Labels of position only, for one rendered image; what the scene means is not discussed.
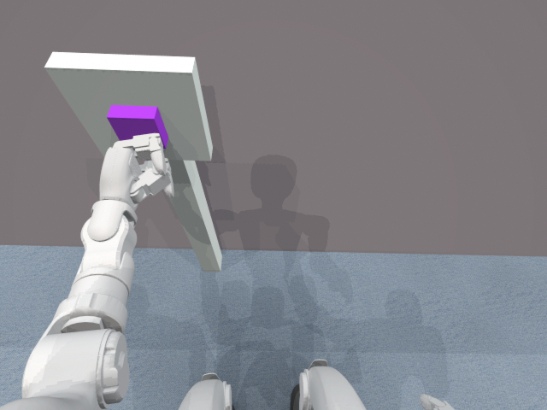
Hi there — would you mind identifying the left robot forearm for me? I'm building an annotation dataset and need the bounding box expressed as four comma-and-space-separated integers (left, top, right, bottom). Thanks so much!
22, 199, 138, 399

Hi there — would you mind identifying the right robot thigh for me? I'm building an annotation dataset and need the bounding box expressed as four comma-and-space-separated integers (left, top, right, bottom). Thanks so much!
299, 366, 367, 410

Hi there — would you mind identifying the robot thigh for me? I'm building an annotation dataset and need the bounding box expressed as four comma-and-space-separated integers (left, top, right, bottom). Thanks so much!
179, 379, 232, 410
299, 366, 367, 410

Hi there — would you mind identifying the left robot thigh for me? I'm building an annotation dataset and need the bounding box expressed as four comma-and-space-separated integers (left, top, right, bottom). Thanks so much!
179, 379, 232, 410

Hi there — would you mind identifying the left robot upper arm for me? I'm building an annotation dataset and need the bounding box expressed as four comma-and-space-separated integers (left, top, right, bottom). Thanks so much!
0, 328, 130, 410

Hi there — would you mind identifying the left robot hand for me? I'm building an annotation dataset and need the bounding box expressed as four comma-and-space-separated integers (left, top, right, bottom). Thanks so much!
99, 133, 174, 212

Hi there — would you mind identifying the button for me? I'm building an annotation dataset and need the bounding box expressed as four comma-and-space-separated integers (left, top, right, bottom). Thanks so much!
107, 105, 168, 149

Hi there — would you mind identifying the panel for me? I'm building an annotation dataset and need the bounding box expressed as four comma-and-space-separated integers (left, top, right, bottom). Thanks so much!
44, 52, 222, 272

